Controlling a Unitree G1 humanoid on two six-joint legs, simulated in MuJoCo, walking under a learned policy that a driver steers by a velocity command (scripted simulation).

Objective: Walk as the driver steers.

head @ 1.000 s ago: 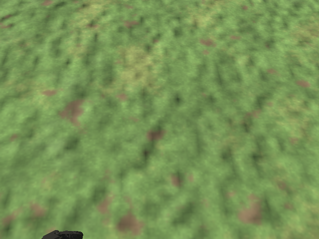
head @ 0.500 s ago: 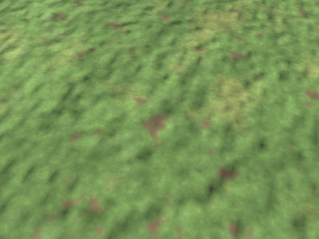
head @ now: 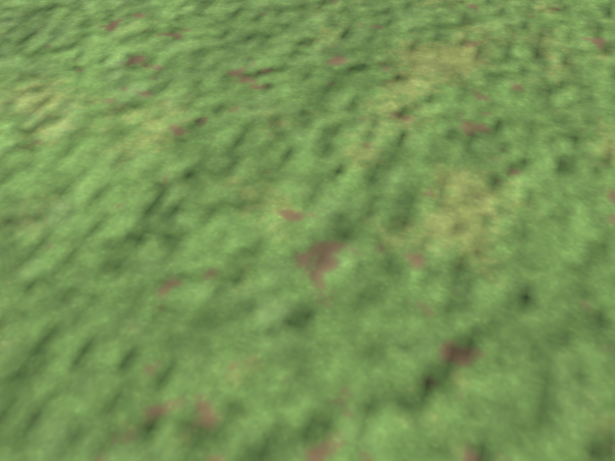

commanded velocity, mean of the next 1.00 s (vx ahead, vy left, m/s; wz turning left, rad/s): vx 0.00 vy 0.00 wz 0.01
